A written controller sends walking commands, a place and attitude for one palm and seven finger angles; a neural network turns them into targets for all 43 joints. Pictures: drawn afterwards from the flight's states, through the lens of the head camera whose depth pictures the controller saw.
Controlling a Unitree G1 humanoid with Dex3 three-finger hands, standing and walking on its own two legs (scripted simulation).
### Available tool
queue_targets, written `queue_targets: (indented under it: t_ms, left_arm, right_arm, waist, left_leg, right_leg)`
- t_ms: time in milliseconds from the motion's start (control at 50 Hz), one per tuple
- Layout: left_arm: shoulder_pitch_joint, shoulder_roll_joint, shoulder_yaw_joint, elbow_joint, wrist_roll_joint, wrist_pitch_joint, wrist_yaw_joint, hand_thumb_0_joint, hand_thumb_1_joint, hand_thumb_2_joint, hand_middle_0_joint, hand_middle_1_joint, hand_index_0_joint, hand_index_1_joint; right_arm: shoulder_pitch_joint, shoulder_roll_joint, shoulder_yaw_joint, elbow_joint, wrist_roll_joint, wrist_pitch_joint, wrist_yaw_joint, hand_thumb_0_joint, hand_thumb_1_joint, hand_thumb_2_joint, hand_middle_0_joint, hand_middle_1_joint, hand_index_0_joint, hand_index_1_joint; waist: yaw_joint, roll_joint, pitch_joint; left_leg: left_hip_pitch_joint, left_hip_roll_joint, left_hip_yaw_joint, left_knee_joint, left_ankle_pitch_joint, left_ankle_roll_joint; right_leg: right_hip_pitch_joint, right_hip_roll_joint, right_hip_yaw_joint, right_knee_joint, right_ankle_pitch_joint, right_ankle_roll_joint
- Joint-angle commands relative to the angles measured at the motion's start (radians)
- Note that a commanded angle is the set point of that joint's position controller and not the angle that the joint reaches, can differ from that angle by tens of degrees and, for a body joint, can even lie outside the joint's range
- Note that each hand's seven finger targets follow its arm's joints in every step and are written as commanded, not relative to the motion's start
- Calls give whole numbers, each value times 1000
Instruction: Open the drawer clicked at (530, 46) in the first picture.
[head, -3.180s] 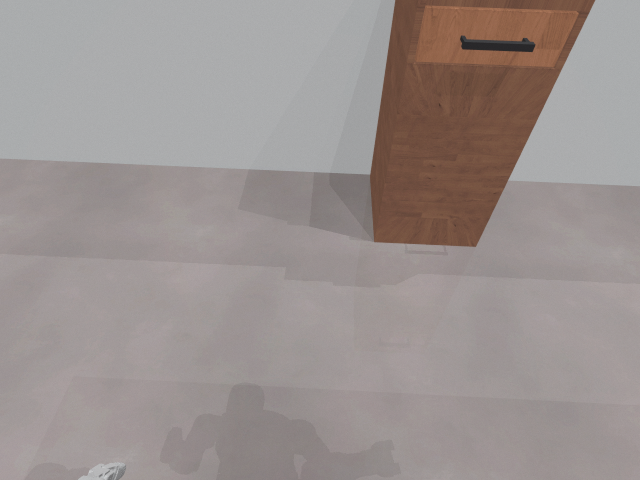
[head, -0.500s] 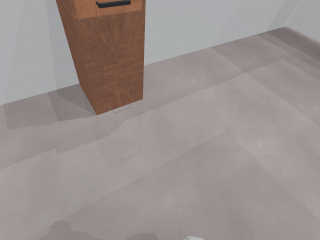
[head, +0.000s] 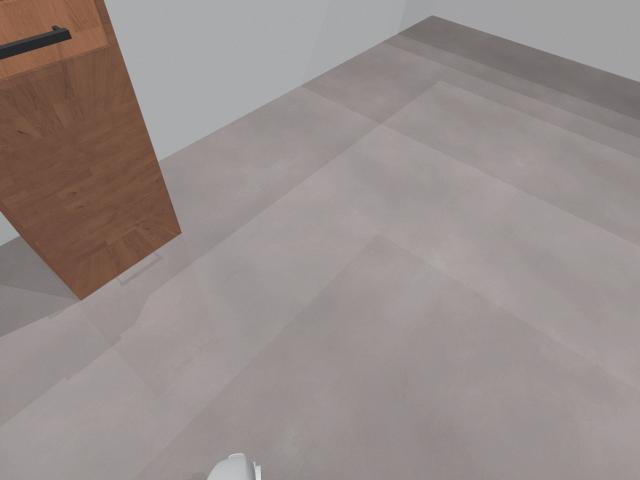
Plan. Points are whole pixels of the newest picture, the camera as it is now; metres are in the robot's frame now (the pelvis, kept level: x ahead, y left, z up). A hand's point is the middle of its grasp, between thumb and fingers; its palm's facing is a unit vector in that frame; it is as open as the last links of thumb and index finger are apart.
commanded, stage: walk to a spot facing it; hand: left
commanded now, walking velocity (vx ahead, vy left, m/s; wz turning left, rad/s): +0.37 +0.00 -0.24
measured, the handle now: (23, 42) +0.94 +0.69 +0.08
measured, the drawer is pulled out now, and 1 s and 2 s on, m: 0.00 0.00 0.00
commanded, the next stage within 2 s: turn to face it in 1.08 s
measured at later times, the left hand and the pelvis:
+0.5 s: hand (177, 401) +0.27 +0.23 -0.17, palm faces -0.11 -0.99 -0.11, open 7.4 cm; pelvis +0.21 +0.06 +0.01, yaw -10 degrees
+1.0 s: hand (252, 267) +0.53 +0.15 -0.17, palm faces -0.23 -0.95 -0.21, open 7.2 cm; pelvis +0.43 -0.02 +0.00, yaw -16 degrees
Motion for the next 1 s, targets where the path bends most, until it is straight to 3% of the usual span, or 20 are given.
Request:
queue_targets:
  t_ms: [0,60,80,100,120,140,180,260,440,580,640,680,700,720,740,760,780,820,880,980]
  left_arm:
    - [18,185,46,-35,7,-27,8,0,900,900,-200,-300,-200,-300]
    - [4,179,50,-31,0,-18,8,0,900,900,-200,-300,-200,-300]
    - [13,141,44,-32,-2,-16,5,0,900,900,-200,-300,-200,-300]
    - [54,63,35,-42,-10,-8,-2,0,900,900,-200,-300,-200,-300]
    - [66,56,26,-59,-7,-9,2,0,900,900,-200,-300,-200,-300]
    - [19,88,35,-46,-3,-6,2,0,900,900,-200,-300,-200,-300]
    - [19,65,41,-19,8,-4,-17,0,900,900,-200,-300,-200,-300]
    - [114,14,41,28,15,28,-14,0,900,900,-200,-300,-200,-300]
    - [-39,-9,38,-4,15,36,-20,0,900,900,-200,-300,-200,-300]
    - [-227,-40,18,-43,11,18,-24,0,900,900,-200,-300,-200,-300]
    - [-208,-36,15,-42,10,8,-20,0,900,900,-200,-300,-200,-300]
    - [-50,-9,23,3,12,-6,-13,0,900,900,-200,-300,-200,-300]
    - [87,22,32,44,15,-14,-7,0,900,900,-200,-300,-200,-300]
    - [228,92,52,86,18,-24,3,0,900,900,-200,-300,-200,-300]
    - [330,192,77,106,10,-31,17,0,900,900,-200,-300,-200,-300]
    - [317,236,80,105,-15,-26,20,0,900,900,-200,-300,-200,-300]
    - [233,209,75,76,-14,-28,22,0,900,900,-200,-300,-200,-300]
    - [88,92,42,46,-10,-34,30,0,900,900,-200,-300,-200,-300]
    - [56,39,22,45,4,-53,30,0,900,900,-200,-300,-200,-300]
    - [64,61,19,50,2,-58,19,0,900,900,-200,-300,-200,-300]
  right_arm:
    - [-19,-64,-19,-83,5,-38,8,0,-900,-900,200,300,200,300]
    - [73,-92,-28,-50,4,-53,-2,0,-900,-900,200,300,200,300]
    - [189,-142,-40,-12,-1,-60,-15,0,-900,-900,200,300,200,300]
    - [319,-256,-68,18,-19,-66,-25,0,-900,-900,200,300,200,300]
    - [353,-270,-62,35,-18,-60,-32,0,-900,-900,200,300,200,300]
    - [261,-220,-49,26,-5,-53,-41,0,-900,-900,200,300,200,300]
    - [114,-118,-22,-7,-4,-66,-40,0,-900,-900,200,300,200,300]
    - [98,-49,-19,21,5,-87,-47,0,-900,-900,200,300,200,300]
    - [250,-24,-10,115,10,-92,-55,0,-900,-900,200,300,200,300]
    - [369,-20,2,184,-7,-79,-58,0,-900,-900,200,300,200,300]
    - [364,-31,-1,194,-7,-73,-58,0,-900,-900,200,300,200,300]
    - [329,-63,-9,187,0,-70,-58,0,-900,-900,200,300,200,300]
    - [293,-76,-12,177,7,-69,-53,0,-900,-900,200,300,200,300]
    - [272,-54,-11,157,19,-72,-40,0,-900,-900,200,300,200,300]
    - [278,17,-1,121,33,-80,-41,0,-900,-900,200,300,200,300]
    - [212,11,-2,90,32,-77,-42,0,-900,-900,200,300,200,300]
    - [168,15,-11,76,22,-73,-40,0,-900,-900,200,300,200,300]
    - [124,29,-10,75,7,-53,-36,0,-900,-900,200,300,200,300]
    - [190,64,-4,91,0,-23,-30,0,-900,-900,200,300,200,300]
    - [37,45,-3,25,2,-24,-3,0,-900,-900,200,300,200,300]
  waist:
    - [22,-142,41]
    - [-33,-78,29]
    - [-80,30,-24]
    - [-114,336,-108]
    - [-106,464,-128]
    - [-87,312,-54]
    - [-8,120,71]
    - [44,101,25]
    - [7,104,83]
    - [-48,115,138]
    - [-19,117,117]
    - [54,136,4]
    - [125,119,-63]
    - [185,57,-150]
    - [194,-152,-251]
    - [178,-119,-229]
    - [156,-128,-175]
    - [73,2,4]
    - [-2,-38,22]
    - [13,-116,69]
  left_leg:
    - [114,-37,15,-173,46,14]
    - [356,-78,44,-321,82,22]
    - [524,-47,-8,-388,24,36]
    - [668,194,-332,-534,-151,100]
    - [666,324,-598,-722,-325,118]
    - [529,335,-583,-765,-428,131]
    - [353,244,-362,-761,-331,120]
    - [338,162,-94,-747,-55,107]
    - [535,157,41,-735,253,140]
    - [639,175,99,-691,458,177]
    - [649,177,147,-593,735,172]
    - [657,165,179,-400,982,148]
    - [576,138,209,-232,953,120]
    - [346,108,211,-2,733,90]
    - [22,-50,185,344,-104,44]
    - [-97,-82,49,528,-304,55]
    - [-114,-37,-50,560,-206,59]
    - [-87,34,-73,458,-79,60]
    - [8,40,-41,287,-46,37]
    - [33,23,-1,-38,76,20]
  right_leg:
    - [-106,-228,204,-206,16,-147]
    - [-177,-183,177,-86,8,-115]
    - [-229,-122,140,120,71,-90]
    - [-379,11,11,470,-144,-36]
    - [-493,51,27,726,-284,-23]
    - [-509,-26,94,833,-189,-35]
    - [-497,-95,85,845,-13,-27]
    - [-449,-112,65,796,104,5]
    - [-607,-142,-4,572,186,34]
    - [-566,-104,-94,311,116,-13]
    - [-445,-45,-147,228,50,-53]
    - [-229,18,-189,156,47,-87]
    - [-38,29,-195,90,129,-99]
    - [245,-87,-62,93,180,-148]
    - [494,-387,405,26,314,-285]
    - [448,-475,542,-95,381,-353]
    - [311,-452,495,-141,256,-305]
    - [28,-371,311,-199,146,-226]
    - [-135,-292,126,-225,239,-177]
    - [-153,-237,60,-243,179,-164]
